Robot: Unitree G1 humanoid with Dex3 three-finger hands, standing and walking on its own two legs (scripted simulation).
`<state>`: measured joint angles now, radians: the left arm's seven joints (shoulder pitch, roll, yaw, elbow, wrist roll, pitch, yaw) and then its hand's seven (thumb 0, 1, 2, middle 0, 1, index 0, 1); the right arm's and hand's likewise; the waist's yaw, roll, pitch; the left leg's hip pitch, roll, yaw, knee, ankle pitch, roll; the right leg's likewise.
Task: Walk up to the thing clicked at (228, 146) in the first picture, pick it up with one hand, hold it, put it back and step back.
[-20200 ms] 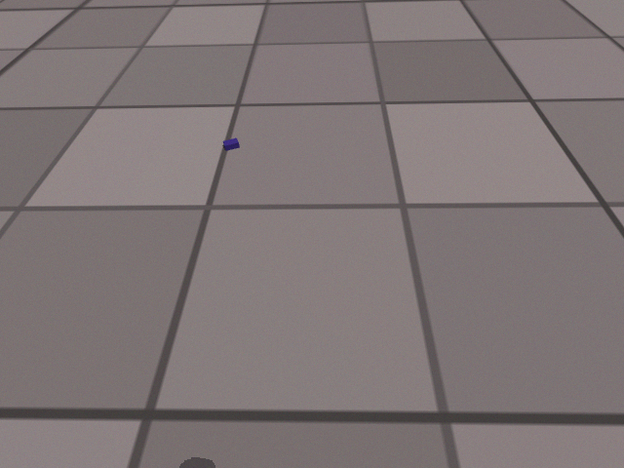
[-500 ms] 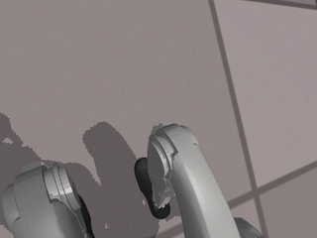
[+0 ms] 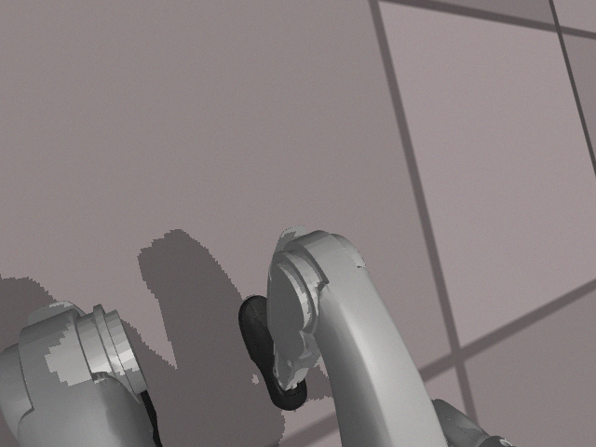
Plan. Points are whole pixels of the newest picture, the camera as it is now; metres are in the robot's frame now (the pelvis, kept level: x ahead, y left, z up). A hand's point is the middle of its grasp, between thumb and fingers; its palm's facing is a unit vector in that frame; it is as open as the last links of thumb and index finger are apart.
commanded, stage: close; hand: left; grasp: from above
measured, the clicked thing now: out of the picture +0.44 +0.34 -0.29
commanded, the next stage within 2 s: settle in 1.26 s
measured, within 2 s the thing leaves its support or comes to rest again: leaves its support in 1.62 s
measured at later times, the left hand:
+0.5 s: hand out of the picture +0.43 +0.33 -0.26, palm faces -0.38 -0.23 -0.89, open 9.3 cm
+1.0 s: hand out of the picture +0.43 +0.34 -0.25, palm faces -0.39 -0.22 -0.90, open 7.6 cm
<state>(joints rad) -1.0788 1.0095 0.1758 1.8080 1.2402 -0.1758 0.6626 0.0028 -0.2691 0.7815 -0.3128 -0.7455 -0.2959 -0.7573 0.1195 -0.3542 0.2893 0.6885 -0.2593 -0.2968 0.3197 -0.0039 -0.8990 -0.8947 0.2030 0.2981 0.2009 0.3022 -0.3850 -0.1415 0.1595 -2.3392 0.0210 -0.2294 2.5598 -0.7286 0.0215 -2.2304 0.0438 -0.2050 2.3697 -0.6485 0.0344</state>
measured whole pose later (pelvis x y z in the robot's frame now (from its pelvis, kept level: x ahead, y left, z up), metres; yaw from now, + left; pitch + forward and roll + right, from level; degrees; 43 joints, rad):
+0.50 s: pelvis +0.00 +0.00 +0.00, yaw -1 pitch +26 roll -15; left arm -1.07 1.05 0.19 1.81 1.19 -0.17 0.68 0.00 0.21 0.41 -0.66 -0.48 -0.67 -0.46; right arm 0.10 -0.37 0.33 0.67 -0.26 -0.33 0.33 0.00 -0.90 -0.89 0.20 0.30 0.20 0.30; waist -0.39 -0.16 0.21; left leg -2.33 0.03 -0.25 2.56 -0.72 0.02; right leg -2.22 0.06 -0.22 2.36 -0.63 0.04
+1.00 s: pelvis -0.01 +0.00 +0.01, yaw -1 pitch +26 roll -15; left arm -1.07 1.05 0.15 1.82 1.19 -0.17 0.68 0.00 0.41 0.10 -0.90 -0.23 -0.91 -0.21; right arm 0.10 -0.37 0.33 0.65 -0.26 -0.32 0.32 0.00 -0.90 -0.89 0.20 0.30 0.20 0.30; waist -0.39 -0.17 0.21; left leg -2.32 0.03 -0.25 2.55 -0.71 0.02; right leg -2.20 0.06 -0.22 2.34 -0.62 0.04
